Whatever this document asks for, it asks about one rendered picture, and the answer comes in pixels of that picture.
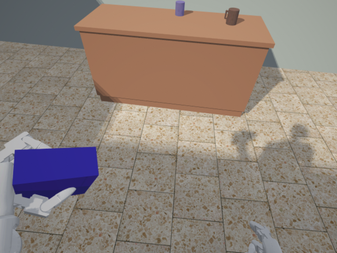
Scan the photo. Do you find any robot left hand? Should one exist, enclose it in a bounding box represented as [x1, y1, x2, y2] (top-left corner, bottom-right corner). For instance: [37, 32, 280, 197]
[0, 132, 76, 218]

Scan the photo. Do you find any left robot forearm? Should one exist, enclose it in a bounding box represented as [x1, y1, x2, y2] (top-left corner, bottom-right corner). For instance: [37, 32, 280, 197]
[0, 215, 22, 253]

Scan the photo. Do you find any table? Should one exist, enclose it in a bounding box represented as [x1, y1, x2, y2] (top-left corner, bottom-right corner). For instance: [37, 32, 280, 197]
[74, 4, 275, 117]

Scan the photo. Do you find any sponge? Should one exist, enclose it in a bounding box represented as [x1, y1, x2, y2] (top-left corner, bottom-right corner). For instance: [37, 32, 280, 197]
[12, 147, 99, 199]

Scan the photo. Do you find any robot right hand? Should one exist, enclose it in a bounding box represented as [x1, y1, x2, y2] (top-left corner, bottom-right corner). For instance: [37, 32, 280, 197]
[245, 221, 283, 253]

